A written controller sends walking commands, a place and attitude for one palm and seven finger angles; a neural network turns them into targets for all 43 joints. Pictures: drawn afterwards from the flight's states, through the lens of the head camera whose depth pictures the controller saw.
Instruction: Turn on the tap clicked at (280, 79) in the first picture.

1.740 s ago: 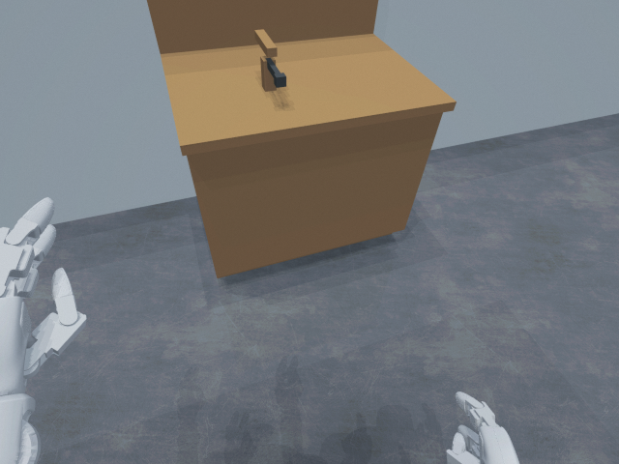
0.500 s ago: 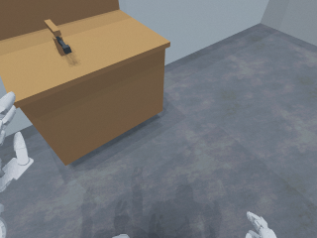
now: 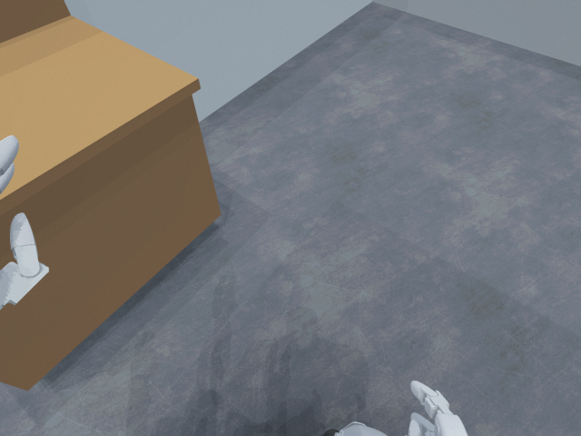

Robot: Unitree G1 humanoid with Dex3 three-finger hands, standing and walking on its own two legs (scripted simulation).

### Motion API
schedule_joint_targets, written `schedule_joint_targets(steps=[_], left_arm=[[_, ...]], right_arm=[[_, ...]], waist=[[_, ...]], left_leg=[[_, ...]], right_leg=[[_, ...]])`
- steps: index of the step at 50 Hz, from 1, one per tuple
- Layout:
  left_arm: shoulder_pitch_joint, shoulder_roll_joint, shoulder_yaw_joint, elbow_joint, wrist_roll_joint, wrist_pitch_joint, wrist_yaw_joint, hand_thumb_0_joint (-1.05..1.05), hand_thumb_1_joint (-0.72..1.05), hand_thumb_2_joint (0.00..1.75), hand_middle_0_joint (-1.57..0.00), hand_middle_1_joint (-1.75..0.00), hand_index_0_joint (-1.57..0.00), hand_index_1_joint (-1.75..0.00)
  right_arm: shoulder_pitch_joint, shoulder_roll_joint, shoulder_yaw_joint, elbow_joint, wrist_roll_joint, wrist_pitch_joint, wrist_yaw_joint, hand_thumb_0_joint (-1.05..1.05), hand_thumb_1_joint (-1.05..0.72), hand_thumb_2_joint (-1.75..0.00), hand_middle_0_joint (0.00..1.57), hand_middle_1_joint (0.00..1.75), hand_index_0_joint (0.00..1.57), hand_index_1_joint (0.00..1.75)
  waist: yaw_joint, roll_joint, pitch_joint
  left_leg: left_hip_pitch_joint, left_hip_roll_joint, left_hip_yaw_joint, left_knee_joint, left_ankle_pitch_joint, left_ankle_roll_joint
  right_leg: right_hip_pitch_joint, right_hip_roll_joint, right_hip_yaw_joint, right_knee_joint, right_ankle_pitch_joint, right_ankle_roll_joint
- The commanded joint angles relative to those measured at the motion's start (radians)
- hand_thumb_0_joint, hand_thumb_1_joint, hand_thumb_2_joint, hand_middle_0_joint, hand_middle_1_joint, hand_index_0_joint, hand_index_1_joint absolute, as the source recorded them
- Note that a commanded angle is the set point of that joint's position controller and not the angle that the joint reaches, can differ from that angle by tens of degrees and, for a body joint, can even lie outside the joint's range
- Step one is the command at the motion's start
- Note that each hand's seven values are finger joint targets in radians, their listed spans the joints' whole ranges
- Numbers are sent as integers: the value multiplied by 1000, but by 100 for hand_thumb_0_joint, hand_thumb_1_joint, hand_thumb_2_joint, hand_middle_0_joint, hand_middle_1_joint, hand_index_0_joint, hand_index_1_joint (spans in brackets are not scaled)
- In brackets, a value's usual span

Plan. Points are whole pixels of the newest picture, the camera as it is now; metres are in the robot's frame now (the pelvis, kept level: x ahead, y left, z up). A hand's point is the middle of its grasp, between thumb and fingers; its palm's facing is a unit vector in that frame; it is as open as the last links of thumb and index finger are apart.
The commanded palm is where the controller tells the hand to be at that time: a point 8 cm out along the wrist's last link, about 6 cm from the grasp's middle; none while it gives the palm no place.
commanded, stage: walk to a spot facing it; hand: left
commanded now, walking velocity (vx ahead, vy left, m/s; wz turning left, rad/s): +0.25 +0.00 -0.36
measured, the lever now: out of the picture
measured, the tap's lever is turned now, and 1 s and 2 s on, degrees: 0 0 0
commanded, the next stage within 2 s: turn to face it in 0.10 s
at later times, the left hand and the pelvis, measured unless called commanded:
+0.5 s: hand (81, 169) +0.36 +0.26 +0.19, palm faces +0.41 -0.84 -0.34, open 7.4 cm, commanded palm +0.29 +0.29 +0.20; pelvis +0.12 +0.01 +0.01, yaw -2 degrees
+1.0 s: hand (35, 275) +0.23 +0.26 +0.17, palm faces +0.60 -0.71 -0.36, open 7.4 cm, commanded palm +0.16 +0.29 +0.20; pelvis +0.08 -0.02 +0.02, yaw +16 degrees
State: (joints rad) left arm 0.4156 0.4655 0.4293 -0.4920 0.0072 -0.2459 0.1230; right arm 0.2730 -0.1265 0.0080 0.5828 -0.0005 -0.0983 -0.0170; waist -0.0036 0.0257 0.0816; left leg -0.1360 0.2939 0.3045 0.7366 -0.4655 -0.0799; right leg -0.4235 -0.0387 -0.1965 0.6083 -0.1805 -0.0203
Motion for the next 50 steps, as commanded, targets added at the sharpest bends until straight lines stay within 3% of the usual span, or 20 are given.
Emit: schedule_joint_targets(steps=[1, 2, 3, 6, 8, 12, 16, 17, 19, 20, 21, 23, 27, 34, 35, 37, 40, 43, 47, 50], left_arm=[[-44, 219, 203, -351, -24, -82, 47, 0, 90, 90, -20, -30, -20, -30], [48, 212, 216, -282, -18, -87, 52, 0, 90, 90, -20, -30, -20, -30], [-25, 174, 165, -373, -28, -82, 41, 0, 90, 90, -20, -30, -20, -30], [99, 178, 214, -397, -29, -100, 55, 0, 90, 90, -20, -30, -20, -30], [113, 178, 229, -398, -40, -94, 55, 0, 90, 90, -20, -30, -20, -30], [184, 128, 218, -283, -61, -64, 65, 0, 90, 90, -20, -30, -20, -30], [132, 85, 143, -174, -54, -41, 66, 0, 90, 90, -20, -30, -20, -30], [96, 81, 122, -170, -52, -40, 61, 0, 90, 90, -20, -30, -20, -30], [45, 69, 87, -189, -55, -37, 49, 0, 90, 90, -20, -30, -20, -30], [33, 66, 78, -157, -51, -39, 42, 0, 90, 90, -20, -30, -20, -30], [-7, 80, 65, -184, -42, -43, 34, 0, 90, 90, -20, -30, -20, -30], [-129, 70, 13, -303, -20, -55, 32, 0, 90, 90, -20, -30, -20, -30], [-33, 77, 25, -427, -33, -37, 41, 0, 90, 90, -20, -30, -20, -30], [97, 66, 104, -252, -78, 17, 34, 0, 90, 90, -20, -30, -20, -30], [80, 69, 101, -218, -75, 22, 33, 0, 90, 90, -20, -30, -20, -30], [42, 87, 90, -155, -83, 57, 39, 0, 90, 90, -20, -30, -20, -30], [5, 55, 38, -97, -61, 69, 37, 0, 90, 90, -20, -30, -20, -30], [-99, 58, -2, -123, -35, 39, 40, 0, 90, 90, -20, -30, -20, -30], [-83, 90, 26, -262, -23, 22, 65, 0, 90, 90, -20, -30, -20, -30], [-23, 102, 58, -380, -36, 16, 80, 0, 90, 90, -20, -30, -20, -30]], right_arm=[[-147, -128, -55, -156, 3, -50, -3, 0, -90, -90, 20, 30, 20, 30], [-149, -133, -49, -140, -4, -40, -3, 0, -90, -90, 20, 30, 20, 30], [-127, -155, -60, -120, 2, -20, 22, 0, -90, -90, 20, 30, 20, 30], [-181, -162, -58, -105, 2, 11, 15, 0, -90, -90, 20, 30, 20, 30], [-177, -163, -60, -106, 5, 33, 4, 0, -90, -90, 20, 30, 20, 30], [-159, -158, -55, -132, 10, 24, -15, 0, -90, -90, 20, 30, 20, 30], [-110, -172, -69, -125, 9, 12, -43, 0, -90, -90, 20, 30, 20, 30], [-102, -184, -76, -131, 10, 12, -52, 0, -90, -90, 20, 30, 20, 30], [-109, -209, -78, -151, 17, 8, -50, 0, -90, -90, 20, 30, 20, 30], [-101, -197, -67, -141, 12, 3, -44, 0, -90, -90, 20, 30, 20, 30], [-107, -197, -60, -130, -11, -3, -43, 0, -90, -90, 20, 30, 20, 30], [-119, -195, -57, -121, -15, -19, -35, 0, -90, -90, 20, 30, 20, 30], [-106, -202, -65, -131, -11, -60, -22, 0, -90, -90, 20, 30, 20, 30], [-112, -177, -59, -134, 5, -20, -24, 0, -90, -90, 20, 30, 20, 30], [-108, -172, -59, -132, 12, -11, -24, 0, -90, -90, 20, 30, 20, 30], [-122, -149, -62, -150, 30, 1, -31, 0, -90, -90, 20, 30, 20, 30], [-152, -158, -48, -121, 13, -2, -46, 0, -90, -90, 20, 30, 20, 30], [-206, -135, -22, -124, 8, 3, -72, 0, -90, -90, 20, 30, 20, 30], [-196, -146, -42, -153, -12, -8, -94, 0, -90, -90, 20, 30, 20, 30], [-151, -146, -48, -172, -13, -2, -94, 0, -90, -90, 20, 30, 20, 30]], waist=[[32, -251, -404], [26, -132, -320], [3, -151, -382], [-5, -33, -317], [-24, -72, -294], [2, -154, -270], [-20, -100, -218], [-21, -34, -195], [10, 203, -168], [3, 229, -154], [-1, 274, -124], [-1, 263, -106], [-3, 294, -230], [3, 152, -254], [3, 73, -249], [3, -335, -170], [0, -207, -118], [4, -206, -104], [40, -217, -146], [12, -130, -243]], left_leg=[[-619, -180, -258, 812, -196, 50], [-660, -132, -314, 830, -157, 39], [-656, -130, -355, 817, -78, 28], [-593, -124, -338, 718, 78, 25], [-491, -103, -326, 497, 96, 24], [-310, -172, -203, 83, 162, 52], [-79, -225, -160, -202, 373, 70], [-38, -200, -208, -249, 384, 88], [-4, 23, -555, -330, 621, 216], [-43, 80, -654, -375, 668, 261], [-107, 99, -706, -413, 610, 282], [-166, 43, -625, -381, 541, 250], [-91, -37, -543, -329, 584, 206], [-150, -76, -530, -294, 514, 169], [-186, -113, -480, -227, 412, 140], [-420, -298, -271, 151, 23, 38], [-441, -246, -302, 430, -2, 26], [-356, -231, -234, 253, 12, 28], [-288, -254, -178, 74, -16, 51], [-163, -290, -155, -187, 111, 55]], right_leg=[[704, -351, 705, -54, 935, -251], [625, -353, 706, -82, 826, -254], [633, -344, 692, -111, 584, -244], [376, -275, 477, -189, 340, -212], [259, -248, 342, -215, 243, -186], [240, -200, 275, -208, 232, -161], [188, -147, 172, -114, 109, -54], [160, -131, 167, -63, 56, -25], [33, -5, 111, 145, -294, 49], [7, 16, 137, 239, -436, 55], [10, -4, 163, 288, -438, 56], [65, -17, 176, 241, -371, 52], [129, 24, 128, 123, -310, 63], [271, 31, 126, -155, -170, 62], [297, -32, 171, -242, -106, 34], [290, -364, 517, -329, 30, -108], [205, -362, 320, -266, 266, -114], [209, -305, 130, -222, 410, -58], [265, -325, 141, -210, 417, -81], [316, -292, 96, -64, 425, -47]])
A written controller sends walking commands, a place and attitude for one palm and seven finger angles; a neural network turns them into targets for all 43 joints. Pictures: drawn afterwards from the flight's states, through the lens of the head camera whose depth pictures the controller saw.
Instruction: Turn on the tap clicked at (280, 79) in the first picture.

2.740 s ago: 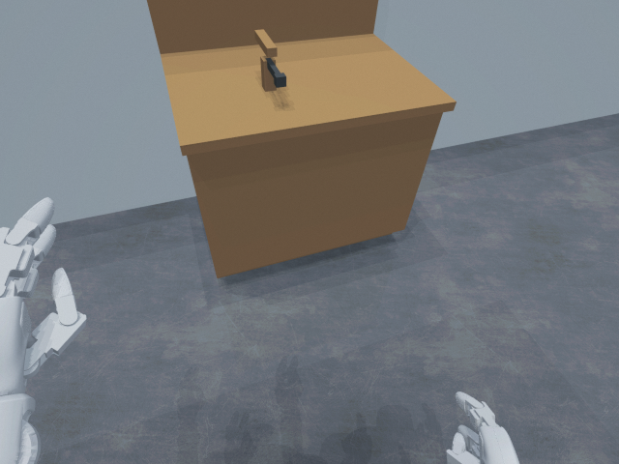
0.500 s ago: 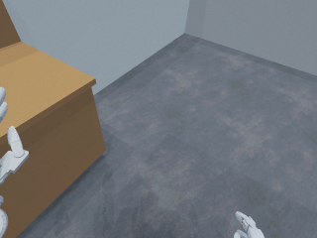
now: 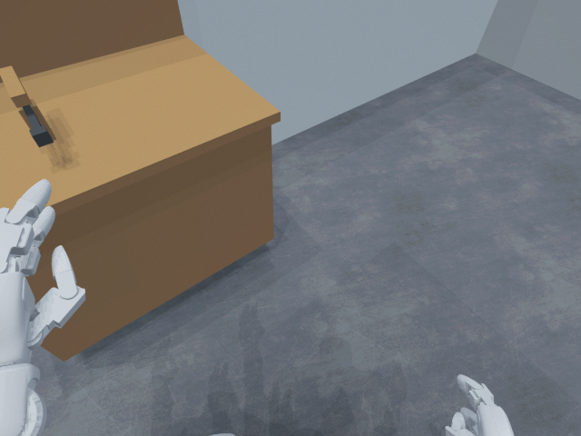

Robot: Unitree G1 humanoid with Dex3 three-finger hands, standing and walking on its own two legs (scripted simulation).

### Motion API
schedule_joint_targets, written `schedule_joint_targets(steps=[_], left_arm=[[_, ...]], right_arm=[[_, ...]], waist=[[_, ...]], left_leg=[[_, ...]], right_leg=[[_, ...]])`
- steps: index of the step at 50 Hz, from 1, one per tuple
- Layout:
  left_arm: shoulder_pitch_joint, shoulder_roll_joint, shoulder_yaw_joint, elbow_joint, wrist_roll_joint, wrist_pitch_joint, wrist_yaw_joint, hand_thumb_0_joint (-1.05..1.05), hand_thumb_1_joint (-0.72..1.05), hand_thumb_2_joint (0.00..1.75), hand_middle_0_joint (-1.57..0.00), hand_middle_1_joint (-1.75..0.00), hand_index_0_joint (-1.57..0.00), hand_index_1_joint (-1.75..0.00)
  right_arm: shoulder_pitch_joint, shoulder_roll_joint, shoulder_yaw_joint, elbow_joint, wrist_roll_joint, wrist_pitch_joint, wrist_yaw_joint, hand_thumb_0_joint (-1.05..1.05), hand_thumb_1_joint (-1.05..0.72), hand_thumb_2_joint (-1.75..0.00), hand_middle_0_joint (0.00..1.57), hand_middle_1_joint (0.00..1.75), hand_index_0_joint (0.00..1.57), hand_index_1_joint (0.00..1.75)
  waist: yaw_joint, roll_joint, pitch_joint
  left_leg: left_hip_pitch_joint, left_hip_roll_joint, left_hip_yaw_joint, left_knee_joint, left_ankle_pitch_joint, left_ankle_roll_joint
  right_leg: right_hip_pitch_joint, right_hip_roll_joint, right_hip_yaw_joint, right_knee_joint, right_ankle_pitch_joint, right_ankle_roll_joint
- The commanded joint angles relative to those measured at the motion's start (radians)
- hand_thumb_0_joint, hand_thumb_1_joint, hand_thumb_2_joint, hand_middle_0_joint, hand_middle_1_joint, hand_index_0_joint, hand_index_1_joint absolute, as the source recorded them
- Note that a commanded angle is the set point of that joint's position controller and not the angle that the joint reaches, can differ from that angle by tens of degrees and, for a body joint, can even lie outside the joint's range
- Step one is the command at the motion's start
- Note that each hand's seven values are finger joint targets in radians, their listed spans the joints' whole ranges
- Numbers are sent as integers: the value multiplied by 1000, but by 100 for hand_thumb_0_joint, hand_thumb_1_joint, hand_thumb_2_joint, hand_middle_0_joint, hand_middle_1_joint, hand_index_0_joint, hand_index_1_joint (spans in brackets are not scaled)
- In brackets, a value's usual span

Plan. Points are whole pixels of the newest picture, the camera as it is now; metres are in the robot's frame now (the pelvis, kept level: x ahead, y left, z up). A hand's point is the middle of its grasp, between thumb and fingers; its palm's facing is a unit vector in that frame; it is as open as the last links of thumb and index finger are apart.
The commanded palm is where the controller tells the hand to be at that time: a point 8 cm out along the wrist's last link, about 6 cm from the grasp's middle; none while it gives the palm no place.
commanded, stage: turn to face it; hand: left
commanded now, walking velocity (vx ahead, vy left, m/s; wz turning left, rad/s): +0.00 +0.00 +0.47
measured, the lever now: (41, 136) +0.63 +0.55 +0.01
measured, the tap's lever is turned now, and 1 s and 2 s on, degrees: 0 0 0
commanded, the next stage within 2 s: take the last steps up to it in 0.46 s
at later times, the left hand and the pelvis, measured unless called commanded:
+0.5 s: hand out of the picture +0.08 +0.26 +0.16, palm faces +0.58 -0.71 -0.40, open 7.4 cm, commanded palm +0.02 +0.29 +0.18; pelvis -0.08 -0.02 +0.00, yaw +11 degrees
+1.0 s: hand out of the picture +0.00 +0.28 +0.19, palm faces +0.69 -0.64 -0.34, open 7.4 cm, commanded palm -0.05 +0.30 +0.18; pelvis -0.12 -0.02 +0.01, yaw +18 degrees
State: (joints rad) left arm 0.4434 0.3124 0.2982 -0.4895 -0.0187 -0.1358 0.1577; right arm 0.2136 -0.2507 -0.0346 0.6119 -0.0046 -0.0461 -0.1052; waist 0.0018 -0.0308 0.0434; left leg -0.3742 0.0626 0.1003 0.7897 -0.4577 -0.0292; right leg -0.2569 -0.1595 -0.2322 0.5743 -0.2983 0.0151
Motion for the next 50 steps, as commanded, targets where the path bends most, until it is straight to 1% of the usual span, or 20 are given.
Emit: schedule_joint_targets(steps=[1, 2, 3, 4, 6, 8, 10, 16, 19, 20, 22, 24, 28, 35, 38, 39, 41, 43, 48, 50], left_arm=[[-40, 254, 196, -392, -20, -93, 48, 0, 90, 90, -20, -30, -20, -30], [-38, 249, 189, -440, -32, -104, 48, 0, 90, 90, -20, -30, -20, -30], [-11, 244, 172, -469, -35, -127, 39, 0, 90, 90, -20, -30, -20, -30], [4, 261, 196, -439, 0, -147, 33, 0, 90, 90, -20, -30, -20, -30], [26, 263, 223, -378, -9, -137, 10, 0, 90, 90, -20, -30, -20, -30], [20, 245, 219, -392, -15, -140, 9, 0, 90, 90, -20, -30, -20, -30], [110, 201, 200, -316, -38, -125, 5, 0, 90, 90, -20, -30, -20, -30], [39, 186, 159, -200, -53, -82, -2, 0, 90, 90, -20, -30, -20, -30], [-66, 187, 129, -215, -38, -74, 2, 0, 90, 90, -20, -30, -20, -30], [-107, 199, 127, -219, -27, -73, 4, 0, 90, 90, -20, -30, -20, -30], [-175, 288, 156, -234, -10, -56, 19, 0, 90, 90, -20, -30, -20, -30], [-181, 238, 122, -200, -24, -56, 21, 0, 90, 90, -20, -30, -20, -30], [-74, 232, 153, -150, -18, -87, 15, 0, 90, 90, -20, -30, -20, -30], [2, 241, 191, -199, -23, -116, 34, 0, 90, 90, -20, -30, -20, -30], [-1, 209, 167, -222, -22, -111, 47, 0, 90, 90, -20, -30, -20, -30], [-34, 198, 150, -258, -25, -117, 47, 0, 90, 90, -20, -30, -20, -30], [-81, 186, 126, -295, -9, -147, 51, 0, 90, 90, -20, -30, -20, -30], [-129, 247, 156, -230, 12, -156, 36, 0, 90, 90, -20, -30, -20, -30], [-182, 184, 86, -223, 29, -142, 7, 0, 90, 90, -20, -30, -20, -30], [-153, 181, 87, -178, 21, -137, 3, 0, 90, 90, -20, -30, -20, -30]], right_arm=[[-61, -27, -13, -201, -6, -47, -4, 0, -90, -90, 20, 30, 20, 30], [-61, -54, -22, -215, -5, -47, -1, 0, -90, -90, 20, 30, 20, 30], [-60, -97, -38, -223, -2, -57, 9, 0, -90, -90, 20, 30, 20, 30], [-33, -66, -28, -203, -5, -76, 38, 0, -90, -90, 20, 30, 20, 30], [-55, -85, -43, -175, 6, -89, 58, 0, -90, -90, 20, 30, 20, 30], [-47, -79, -50, -160, 21, -103, 70, 0, -90, -90, 20, 30, 20, 30], [-31, -75, -42, -157, 24, -106, 75, 0, -90, -90, 20, 30, 20, 30], [-48, -70, -11, -144, 16, -103, 55, 0, -90, -90, 20, 30, 20, 30], [-75, -62, 4, -139, 13, -105, 48, 0, -90, -90, 20, 30, 20, 30], [-78, -57, 6, -139, 12, -103, 49, 0, -90, -90, 20, 30, 20, 30], [-109, -29, 9, -158, 11, -95, 44, 0, -90, -90, 20, 30, 20, 30], [-97, -64, -14, -124, 3, -107, 43, 0, -90, -90, 20, 30, 20, 30], [-135, -25, 16, -128, 9, -75, 24, 0, -90, -90, 20, 30, 20, 30], [-103, -50, -12, -163, 2, -73, 22, 0, -90, -90, 20, 30, 20, 30], [-69, -47, -11, -164, 2, -74, 14, 0, -90, -90, 20, 30, 20, 30], [-49, -56, -13, -170, 3, -75, 8, 0, -90, -90, 20, 30, 20, 30], [-51, -88, -20, -175, 4, -81, 13, 0, -90, -90, 20, 30, 20, 30], [-55, -64, -16, -129, 8, -94, 21, 0, -90, -90, 20, 30, 20, 30], [-72, -68, -13, -107, 15, -117, 41, 0, -90, -90, 20, 30, 20, 30], [-69, -67, -8, -105, 9, -118, 40, 0, -90, -90, 20, 30, 20, 30]], waist=[[-27, -14, -246], [-43, 179, -275], [-25, 480, -242], [-13, 410, -229], [-25, 291, -185], [-15, 271, -178], [-19, 268, -172], [-15, 226, -134], [6, 196, -137], [8, 153, -139], [8, -225, -92], [-4, -157, -76], [-9, -67, -90], [29, -148, -157], [0, -66, -195], [-19, 9, -214], [-17, 378, -154], [-15, 249, -105], [-3, 269, 19], [-10, 273, 25]], left_leg=[[198, -71, 56, -342, 231, 8], [335, 40, -93, -390, 497, 56], [428, 303, -444, -411, 1036, 174], [447, 347, -502, -372, 1201, 249], [307, 292, -430, -372, 901, 240], [254, 195, -279, -368, 761, 189], [185, 161, -249, -390, 713, 169], [64, 192, -342, -463, 335, 188], [16, 139, -319, -432, 208, 149], [-18, 100, -282, -376, 128, 118], [-156, -94, -109, 76, -44, 13], [-132, -77, -175, 354, 9, -1], [-131, -44, -112, 308, 86, -23], [-55, -26, -1, -84, -8, 27], [146, -57, 41, -344, 63, 44], [246, -36, 6, -444, 85, 59], [447, 284, -438, -504, 282, 197], [368, 353, -482, -532, 334, 261], [118, 202, -169, -557, 156, 188], [84, 207, -177, -574, 140, 182]], right_leg=[[109, -138, 95, 110, 541, -38], [-33, -53, 63, 323, 331, 17], [-296, 82, 82, 538, -302, 73], [-375, 96, 171, 632, -410, 47], [-362, 60, 228, 616, -281, 54], [-288, 90, 188, 482, -153, 62], [-196, 130, 160, 378, -114, 69], [-49, 166, 165, 168, -161, 64], [105, 177, 152, -85, -81, 46], [163, 137, 183, -198, -25, 21], [78, -224, 647, -381, -18, -137], [-22, -236, 572, -370, 22, -144], [51, -132, 268, -262, 323, -121], [164, -173, 376, -311, 6, -168], [104, -105, 332, -237, -139, -126], [65, -43, 279, -112, -116, -85], [-336, 124, 121, 265, -243, -4], [-434, 106, 197, 500, -225, -5], [-289, 86, 131, 404, -34, 17], [-222, 102, 112, 307, -46, 20]])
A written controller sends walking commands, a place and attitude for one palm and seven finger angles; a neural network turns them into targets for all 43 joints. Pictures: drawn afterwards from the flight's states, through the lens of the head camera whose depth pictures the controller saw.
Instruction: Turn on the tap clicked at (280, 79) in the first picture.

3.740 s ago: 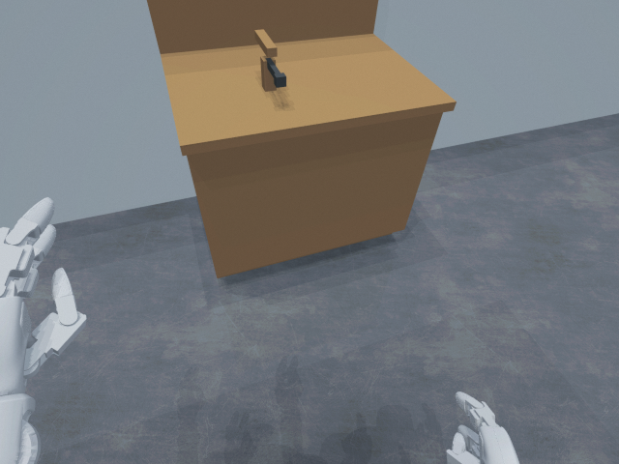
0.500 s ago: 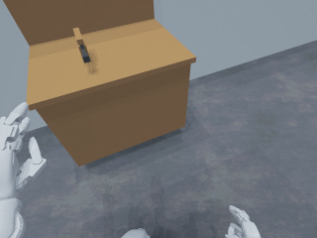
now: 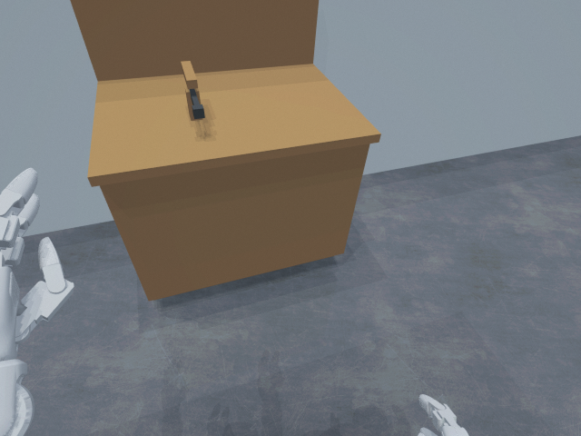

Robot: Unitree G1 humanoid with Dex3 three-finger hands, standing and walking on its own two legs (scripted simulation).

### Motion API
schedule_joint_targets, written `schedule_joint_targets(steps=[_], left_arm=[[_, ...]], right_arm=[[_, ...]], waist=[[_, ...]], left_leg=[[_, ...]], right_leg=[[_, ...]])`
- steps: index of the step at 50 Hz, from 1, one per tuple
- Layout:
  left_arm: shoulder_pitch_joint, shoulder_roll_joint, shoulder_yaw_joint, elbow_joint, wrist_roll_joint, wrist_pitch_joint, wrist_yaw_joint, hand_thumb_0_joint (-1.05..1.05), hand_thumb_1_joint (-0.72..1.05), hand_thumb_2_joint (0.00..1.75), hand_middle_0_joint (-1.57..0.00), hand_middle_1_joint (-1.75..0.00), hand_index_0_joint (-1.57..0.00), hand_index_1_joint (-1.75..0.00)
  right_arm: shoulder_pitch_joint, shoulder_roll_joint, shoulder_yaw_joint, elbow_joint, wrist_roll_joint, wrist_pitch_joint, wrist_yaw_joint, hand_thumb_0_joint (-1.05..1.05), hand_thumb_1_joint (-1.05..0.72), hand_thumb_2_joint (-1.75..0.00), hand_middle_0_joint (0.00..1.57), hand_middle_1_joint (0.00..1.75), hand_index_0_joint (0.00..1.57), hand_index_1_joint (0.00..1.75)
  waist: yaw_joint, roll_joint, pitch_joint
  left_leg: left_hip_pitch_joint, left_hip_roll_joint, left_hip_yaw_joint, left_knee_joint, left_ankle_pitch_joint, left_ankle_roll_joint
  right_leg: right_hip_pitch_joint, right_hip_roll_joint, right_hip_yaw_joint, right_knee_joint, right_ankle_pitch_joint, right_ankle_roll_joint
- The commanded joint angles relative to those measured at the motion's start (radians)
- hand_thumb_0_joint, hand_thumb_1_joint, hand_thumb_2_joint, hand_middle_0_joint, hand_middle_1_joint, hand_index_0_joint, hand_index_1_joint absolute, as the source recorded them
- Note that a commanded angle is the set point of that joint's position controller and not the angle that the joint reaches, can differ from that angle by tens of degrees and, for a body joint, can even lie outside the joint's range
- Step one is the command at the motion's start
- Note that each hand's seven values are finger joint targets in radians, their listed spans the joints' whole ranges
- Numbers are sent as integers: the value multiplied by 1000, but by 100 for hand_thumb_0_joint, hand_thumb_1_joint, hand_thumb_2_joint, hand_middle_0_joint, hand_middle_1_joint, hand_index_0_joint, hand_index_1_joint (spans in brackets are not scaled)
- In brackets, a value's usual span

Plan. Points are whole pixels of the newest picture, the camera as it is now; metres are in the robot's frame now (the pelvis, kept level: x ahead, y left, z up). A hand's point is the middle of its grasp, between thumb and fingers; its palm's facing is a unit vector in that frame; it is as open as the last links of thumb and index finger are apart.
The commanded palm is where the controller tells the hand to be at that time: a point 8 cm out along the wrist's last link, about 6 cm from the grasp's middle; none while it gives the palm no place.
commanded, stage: take the last steps up to it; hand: left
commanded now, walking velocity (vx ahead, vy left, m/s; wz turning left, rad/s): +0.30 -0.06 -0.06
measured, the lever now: (198, 111) +0.89 +0.31 +0.01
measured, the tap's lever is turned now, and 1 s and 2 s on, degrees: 0 0 0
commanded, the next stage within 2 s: none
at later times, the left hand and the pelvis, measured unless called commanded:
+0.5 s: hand (146, 232) +0.29 +0.20 +0.18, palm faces +0.39 -0.82 -0.43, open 7.4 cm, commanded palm +0.23 +0.24 +0.18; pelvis +0.07 -0.04 +0.00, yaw +0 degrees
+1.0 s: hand (205, 180) +0.42 +0.16 +0.16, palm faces +0.39 -0.79 -0.48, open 7.4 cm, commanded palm +0.35 +0.20 +0.18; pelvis +0.19 -0.08 -0.01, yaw +0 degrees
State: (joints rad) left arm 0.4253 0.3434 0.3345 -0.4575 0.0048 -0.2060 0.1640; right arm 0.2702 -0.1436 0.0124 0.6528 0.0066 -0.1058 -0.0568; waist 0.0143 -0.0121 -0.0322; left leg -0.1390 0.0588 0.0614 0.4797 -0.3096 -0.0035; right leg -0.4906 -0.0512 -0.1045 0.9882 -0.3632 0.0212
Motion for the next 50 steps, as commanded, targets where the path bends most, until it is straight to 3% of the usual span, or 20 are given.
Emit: schedule_joint_targets(steps=[1, 6, 7, 8, 9, 13, 16, 24, 25, 27, 28, 29, 34, 38, 41, 42, 43, 44, 46, 50], left_arm=[[-134, 154, 58, -188, -7, -62, -6, 0, 90, 90, -20, -30, -20, -30], [-125, 179, 99, -129, -14, -41, -2, 0, 90, 90, -20, -30, -20, -30], [-121, 185, 103, -130, -10, -35, 1, 0, 90, 90, -20, -30, -20, -30], [-95, 210, 113, -120, -4, -28, 1, 0, 90, 90, -20, -30, -20, -30], [-123, 247, 140, -167, -18, -31, 4, 0, 90, 90, -20, -30, -20, -30], [-34, 260, 189, -255, -27, -61, -5, 0, 90, 90, -20, -30, -20, -30], [-27, 241, 186, -330, -31, -77, 5, 0, 90, 90, -20, -30, -20, -30], [34, 174, 144, -283, -39, -59, 42, 0, 90, 90, -20, -30, -20, -30], [19, 171, 137, -276, -37, -62, 41, 0, 90, 90, -20, -30, -20, -30], [-16, 161, 123, -293, -34, -73, 42, 0, 90, 90, -20, -30, -20, -30], [-32, 173, 114, -272, -24, -81, 34, 0, 90, 90, -20, -30, -20, -30], [-29, 207, 136, -233, -17, -78, 25, 0, 90, 90, -20, -30, -20, -30], [-32, 170, 102, -336, -16, -69, 9, 0, 90, 90, -20, -30, -20, -30], [3, 180, 129, -287, -23, -58, 8, 0, 90, 90, -20, -30, -20, -30], [-13, 190, 152, -208, -23, -50, 9, 0, 90, 90, -20, -30, -20, -30], [-29, 209, 161, -186, -17, -44, 10, 0, 90, 90, -20, -30, -20, -30], [-6, 219, 163, -150, -16, -35, 8, 0, 90, 90, -20, -30, -20, -30], [-41, 254, 200, -188, -29, -39, 11, 0, 90, 90, -20, -30, -20, -30], [-14, 237, 196, -151, -36, -52, -6, 0, 90, 90, -20, -30, -20, -30], [-27, 211, 170, -272, -28, -84, -3, 0, 90, 90, -20, -30, -20, -30]], right_arm=[[-131, -174, -50, -147, -6, -58, -9, 0, -90, -90, 20, 30, 20, 30], [-157, -163, -42, -150, -10, -31, -12, 0, -90, -90, 20, 30, 20, 30], [-153, -156, -45, -146, -7, -25, -10, 0, -90, -90, 20, 30, 20, 30], [-147, -125, -44, -153, 0, -16, -6, 0, -90, -90, 20, 30, 20, 30], [-196, -144, -44, -176, 1, -20, -8, 0, -90, -90, 20, 30, 20, 30], [-203, -150, -45, -150, -1, 10, 7, 0, -90, -90, 20, 30, 20, 30], [-197, -142, -39, -167, -6, 14, 3, 0, -90, -90, 20, 30, 20, 30], [-123, -150, -62, -197, -11, -5, -26, 0, -90, -90, 20, 30, 20, 30], [-113, -163, -71, -202, -9, -4, -32, 0, -90, -90, 20, 30, 20, 30], [-112, -201, -81, -214, 1, 2, -31, 0, -90, -90, 20, 30, 20, 30], [-121, -180, -73, -218, 6, -6, -23, 0, -90, -90, 20, 30, 20, 30], [-132, -171, -61, -194, -9, -10, -22, 0, -90, -90, 20, 30, 20, 30], [-122, -174, -67, -180, 1, -33, -5, 0, -90, -90, 20, 30, 20, 30], [-127, -168, -57, -184, -3, -36, 1, 0, -90, -90, 20, 30, 20, 30], [-143, -154, -54, -176, 1, -18, -3, 0, -90, -90, 20, 30, 20, 30], [-134, -134, -56, -169, 5, -9, -2, 0, -90, -90, 20, 30, 20, 30], [-150, -109, -50, -188, 5, -6, -4, 0, -90, -90, 20, 30, 20, 30], [-189, -132, -47, -193, 1, -6, -2, 0, -90, -90, 20, 30, 20, 30], [-167, -141, -58, -156, 1, -1, 4, 0, -90, -90, 20, 30, 20, 30], [-199, -144, -45, -155, -2, 26, 6, 0, -90, -90, 20, 30, 20, 30]], waist=[[-22, 246, 97], [-3, 130, -4], [0, 23, -43], [-4, -226, -83], [9, -318, -62], [-4, -48, -15], [-19, -71, -48], [-14, -20, -107], [-22, 14, -102], [-33, 304, -97], [-29, 287, -55], [-33, 268, -28], [-19, 247, 1], [-23, 260, -18], [-4, 136, -79], [-1, -68, -117], [0, -321, -118], [8, -303, -94], [-6, -197, -30], [-22, -98, -49]], left_leg=[[-161, 225, -143, -263, -8, 158], [-211, 178, -54, -4, -58, 99], [-277, 122, -1, 194, -63, 78], [-435, 12, 71, 500, -161, 39], [-562, -44, -3, 716, -275, 9], [-484, 55, -76, 747, -104, -23], [-370, 58, -14, 529, -52, -21], [-80, -20, 119, -8, 56, 2], [-6, 2, 89, -52, 72, 16], [196, 274, -317, -129, 223, 157], [231, 375, -473, -177, 358, 222], [162, 396, -479, -198, 295, 244], [65, 257, -134, -161, 337, 170], [-14, 216, -16, -128, 332, 123], [-125, 167, 51, 140, 260, 80], [-243, 103, 98, 385, 121, 54], [-483, -35, 95, 651, -215, 16], [-544, -18, -33, 799, -266, 7], [-536, 40, -83, 849, -146, -10], [-447, 69, -35, 647, -56, -24]], right_leg=[[50, -2, -22, -171, 7, 15], [381, 54, -80, -495, 47, 4], [471, -5, 12, -551, 30, -34], [552, -216, 364, -655, -34, -134], [537, -366, 621, -755, -24, -213], [303, -310, 413, -774, -137, -216], [261, -275, 233, -768, 11, -196], [347, -175, 144, -583, 93, -133], [303, -142, 124, -498, 114, -104], [-1, 9, 3, -152, -53, -17], [-133, 26, 22, 11, -228, -15], [-170, -9, 73, 106, -215, -18], [-98, -37, 8, -65, -39, 1], [119, 18, -88, -317, 63, 6], [404, 38, -106, -510, 155, -9], [507, -93, 74, -563, 137, -64], [593, -307, 481, -651, 225, -174], [541, -399, 586, -719, 186, -205], [406, -359, 516, -750, -28, -200], [332, -296, 195, -717, 220, -181]])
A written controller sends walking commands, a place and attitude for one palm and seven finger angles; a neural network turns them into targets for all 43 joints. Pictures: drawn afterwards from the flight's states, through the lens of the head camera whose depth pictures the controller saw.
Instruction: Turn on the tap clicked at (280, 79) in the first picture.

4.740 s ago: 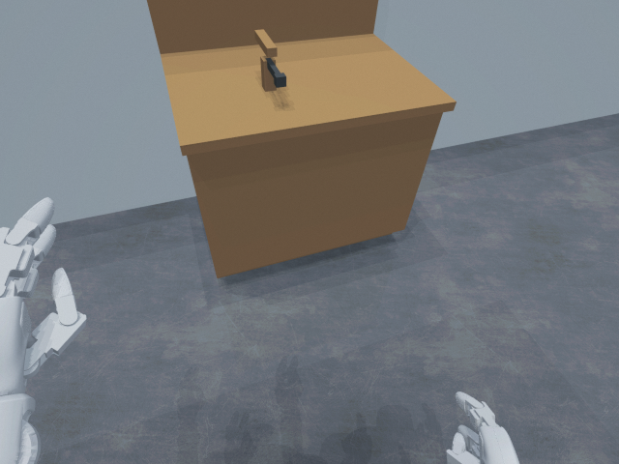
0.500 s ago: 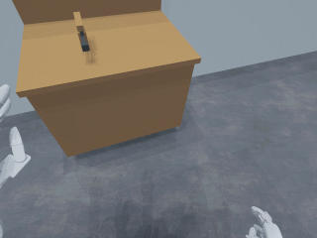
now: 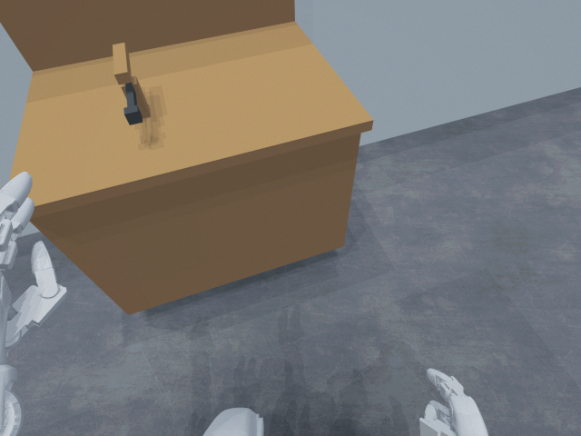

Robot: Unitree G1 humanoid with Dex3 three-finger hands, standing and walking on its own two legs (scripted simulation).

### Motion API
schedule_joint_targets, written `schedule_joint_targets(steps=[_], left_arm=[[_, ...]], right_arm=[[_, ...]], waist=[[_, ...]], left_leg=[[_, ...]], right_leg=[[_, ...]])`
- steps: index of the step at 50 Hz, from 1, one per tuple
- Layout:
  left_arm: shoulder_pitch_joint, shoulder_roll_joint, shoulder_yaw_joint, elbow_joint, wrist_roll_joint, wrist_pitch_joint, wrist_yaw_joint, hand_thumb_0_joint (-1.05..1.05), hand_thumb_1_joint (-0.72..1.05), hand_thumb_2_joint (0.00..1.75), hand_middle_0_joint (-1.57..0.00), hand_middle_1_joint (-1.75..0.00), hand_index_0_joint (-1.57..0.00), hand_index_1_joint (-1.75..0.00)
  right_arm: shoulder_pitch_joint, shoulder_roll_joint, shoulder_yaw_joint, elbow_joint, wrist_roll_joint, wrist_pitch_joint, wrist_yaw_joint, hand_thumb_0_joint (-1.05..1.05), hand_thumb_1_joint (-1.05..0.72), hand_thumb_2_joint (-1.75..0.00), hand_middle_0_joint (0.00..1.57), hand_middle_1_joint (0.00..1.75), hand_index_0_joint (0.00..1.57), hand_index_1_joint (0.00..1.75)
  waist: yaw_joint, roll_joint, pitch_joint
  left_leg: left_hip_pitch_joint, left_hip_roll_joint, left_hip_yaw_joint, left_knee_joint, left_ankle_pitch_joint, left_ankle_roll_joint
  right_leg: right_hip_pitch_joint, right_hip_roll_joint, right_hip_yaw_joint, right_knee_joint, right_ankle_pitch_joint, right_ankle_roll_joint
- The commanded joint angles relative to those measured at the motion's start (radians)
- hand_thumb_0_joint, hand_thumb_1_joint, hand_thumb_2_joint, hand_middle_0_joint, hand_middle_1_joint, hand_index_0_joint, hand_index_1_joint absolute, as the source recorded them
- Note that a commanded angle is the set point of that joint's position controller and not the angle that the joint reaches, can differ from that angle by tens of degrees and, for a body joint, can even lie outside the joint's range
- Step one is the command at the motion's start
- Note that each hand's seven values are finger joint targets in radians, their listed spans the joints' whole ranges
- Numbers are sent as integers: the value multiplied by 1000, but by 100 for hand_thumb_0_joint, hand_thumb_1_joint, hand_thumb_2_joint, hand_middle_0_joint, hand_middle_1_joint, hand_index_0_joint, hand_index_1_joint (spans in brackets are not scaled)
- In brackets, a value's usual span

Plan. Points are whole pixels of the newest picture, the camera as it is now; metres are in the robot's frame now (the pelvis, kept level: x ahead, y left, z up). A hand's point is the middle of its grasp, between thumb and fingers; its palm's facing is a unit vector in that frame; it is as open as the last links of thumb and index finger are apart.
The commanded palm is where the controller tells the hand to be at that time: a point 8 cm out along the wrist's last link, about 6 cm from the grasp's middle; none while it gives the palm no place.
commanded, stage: take the last steps up to it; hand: left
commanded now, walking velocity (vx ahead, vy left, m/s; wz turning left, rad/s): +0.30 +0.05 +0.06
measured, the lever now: (133, 115) +0.70 +0.39 +0.02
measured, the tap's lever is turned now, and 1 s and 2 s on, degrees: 0 0 0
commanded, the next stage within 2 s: come to a stop and stand still in 1.16 s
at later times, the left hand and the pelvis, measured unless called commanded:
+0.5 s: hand (96, 185) +0.34 +0.23 +0.19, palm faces +0.39 -0.81 -0.43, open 7.4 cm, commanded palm +0.28 +0.28 +0.19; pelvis +0.13 +0.00 +0.01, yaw +1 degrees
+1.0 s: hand (150, 139) +0.42 +0.20 +0.19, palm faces +0.42 -0.79 -0.44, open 7.4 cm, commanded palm +0.37 +0.25 +0.19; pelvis +0.22 -0.04 +0.01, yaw +2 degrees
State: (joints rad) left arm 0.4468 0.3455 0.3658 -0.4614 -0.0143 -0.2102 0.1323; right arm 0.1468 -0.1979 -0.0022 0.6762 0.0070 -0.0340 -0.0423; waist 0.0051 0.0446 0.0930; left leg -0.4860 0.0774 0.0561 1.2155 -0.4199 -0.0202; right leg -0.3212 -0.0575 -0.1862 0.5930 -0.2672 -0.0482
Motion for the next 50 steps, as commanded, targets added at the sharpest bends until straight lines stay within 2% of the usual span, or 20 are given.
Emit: schedule_joint_targets(steps=[1, 5, 9, 10, 11, 12, 13, 16, 19, 23, 27, 28, 29, 30, 31, 33, 35, 38, 44, 50], left_arm=[[-31, 213, 144, -276, -8, -80, 34, 0, 90, 90, -20, -30, -20, -30], [20, 215, 153, -367, -10, -81, 65, 0, 90, 90, -20, -30, -20, -30], [15, 193, 138, -380, -16, -71, 80, 0, 90, 90, -20, -30, -20, -30], [5, 195, 140, -358, -14, -76, 79, 0, 90, 90, -20, -30, -20, -30], [-12, 184, 133, -372, -15, -84, 80, 0, 90, 90, -20, -30, -20, -30], [-8, 196, 137, -341, -15, -94, 78, 0, 90, 90, -20, -30, -20, -30], [-14, 215, 136, -259, -7, -94, 66, 0, 90, 90, -20, -30, -20, -30], [-58, 185, 111, -271, -7, -83, 47, 0, 90, 90, -20, -30, -20, -30], [-13, 152, 80, -333, -10, -77, 33, 0, 90, 90, -20, -30, -20, -30], [-14, 187, 104, -324, -6, -66, 32, 0, 90, 90, -20, -30, -20, -30], [-42, 185, 121, -219, -6, -55, 40, 0, 90, 90, -20, -30, -20, -30], [-63, 187, 114, -206, -2, -49, 40, 0, 90, 90, -20, -30, -20, -30], [-83, 213, 123, -199, 5, -48, 43, 0, 90, 90, -20, -30, -20, -30], [-87, 240, 142, -183, 2, -39, 46, 0, 90, 90, -20, -30, -20, -30], [-117, 256, 160, -209, -5, -40, 49, 0, 90, 90, -20, -30, -20, -30], [-142, 240, 146, -219, -11, -48, 33, 0, 90, 90, -20, -30, -20, -30], [-39, 216, 146, -209, -6, -64, 34, 0, 90, 90, -20, -30, -20, -30], [-11, 211, 148, -256, -10, -76, 39, 0, 90, 90, -20, -30, -20, -30], [65, 201, 151, -303, -24, -68, 62, 0, 90, 90, -20, -30, -20, -30], [-38, 189, 104, -285, -19, -60, 69, 0, 90, 90, -20, -30, -20, -30]], right_arm=[[-75, -88, -31, -183, -6, -50, -11, 0, -90, -90, 20, 30, 20, 30], [-57, -83, -42, -219, -13, -71, -18, 0, -90, -90, 20, 30, 20, 30], [-2, -100, -62, -234, -10, -71, -32, 0, -90, -90, 20, 30, 20, 30], [11, -118, -72, -236, -7, -68, -39, 0, -90, -90, 20, 30, 20, 30], [6, -146, -81, -244, -3, -64, -40, 0, -90, -90, 20, 30, 20, 30], [6, -131, -73, -253, 1, -68, -34, 0, -90, -90, 20, 30, 20, 30], [-8, -121, -60, -243, -4, -77, -28, 0, -90, -90, 20, 30, 20, 30], [4, -122, -66, -204, 8, -83, -20, 0, -90, -90, 20, 30, 20, 30], [9, -117, -62, -213, 8, -101, -10, 0, -90, -90, 20, 30, 20, 30], [7, -108, -44, -211, -4, -118, -9, 0, -90, -90, 20, 30, 20, 30], [-15, -98, -39, -202, -3, -105, -24, 0, -90, -90, 20, 30, 20, 30], [-16, -90, -35, -203, 0, -100, -26, 0, -90, -90, 20, 30, 20, 30], [-10, -71, -36, -199, 3, -92, -27, 0, -90, -90, 20, 30, 20, 30], [-29, -55, -27, -210, 1, -92, -26, 0, -90, -90, 20, 30, 20, 30], [-56, -75, -26, -205, -5, -96, -24, 0, -90, -90, 20, 30, 20, 30], [-43, -88, -39, -179, 2, -92, -10, 0, -90, -90, 20, 30, 20, 30], [-56, -85, -30, -166, -3, -70, -12, 0, -90, -90, 20, 30, 20, 30], [-58, -87, -32, -179, -2, -55, -13, 0, -90, -90, 20, 30, 20, 30], [-30, -87, -45, -237, -4, -66, -20, 0, -90, -90, 20, 30, 20, 30], [12, -115, -60, -241, 1, -62, -35, 0, -90, -90, 20, 30, 20, 30]], waist=[[-8, -153, -183], [26, -141, -238], [-7, -72, -264], [-20, 22, -260], [-22, 246, -271], [-13, 303, -245], [-18, 244, -187], [-23, 144, -150], [-12, 190, -177], [-14, 208, -164], [4, 123, -177], [3, 57, -192], [2, -133, -214], [10, -375, -204], [16, -334, -188], [-1, -241, -186], [-3, -148, -173], [-13, -133, -208], [24, -159, -240], [-9, -62, -211]], left_leg=[[-54, 42, -8, -186, 65, -3], [42, -6, 88, -498, 81, 15], [287, -37, 125, -755, 251, 17], [403, 10, 44, -788, 259, 47], [508, 190, -219, -841, 335, 130], [565, 340, -447, -891, 492, 233], [488, 369, -514, -926, 416, 252], [468, 300, -308, -884, 441, 246], [403, 208, -113, -889, 458, 184], [327, 194, -44, -907, 458, 158], [234, 171, 9, -757, 254, 115], [188, 131, 44, -646, 181, 94], [77, 61, 95, -402, 73, 68], [-141, -61, 89, -146, -155, 28], [-189, -35, -28, 5, -157, 18], [-170, 10, -76, 51, -48, 6], [-152, 24, -57, 12, 32, -9], [-62, 24, -7, -187, 80, -9], [30, -21, 81, -523, 101, 11], [312, -15, 61, -786, 220, 37]], right_leg=[[154, -270, 248, -313, 160, -106], [269, -256, 215, -244, 296, -116], [233, -178, 141, -78, 211, -43], [113, -136, 125, 51, 155, -9], [-64, -32, 53, 258, -65, 45], [-237, 30, 85, 444, -372, 53], [-297, 22, 147, 569, -371, 45], [-386, -39, 160, 563, -229, 65], [-279, -30, 96, 420, -110, 74], [-116, 2, 23, 179, -41, 82], [129, 44, -30, -64, 13, 78], [204, 23, 11, -119, 21, 63], [279, -123, 231, -198, 0, 1], [353, -326, 607, -300, 62, -109], [322, -403, 670, -340, 89, -151], [264, -357, 596, -331, -49, -145], [226, -300, 401, -302, 141, -126], [211, -262, 235, -289, 271, -99], [303, -252, 248, -255, 339, -110], [156, -172, 206, -111, 119, -35]])
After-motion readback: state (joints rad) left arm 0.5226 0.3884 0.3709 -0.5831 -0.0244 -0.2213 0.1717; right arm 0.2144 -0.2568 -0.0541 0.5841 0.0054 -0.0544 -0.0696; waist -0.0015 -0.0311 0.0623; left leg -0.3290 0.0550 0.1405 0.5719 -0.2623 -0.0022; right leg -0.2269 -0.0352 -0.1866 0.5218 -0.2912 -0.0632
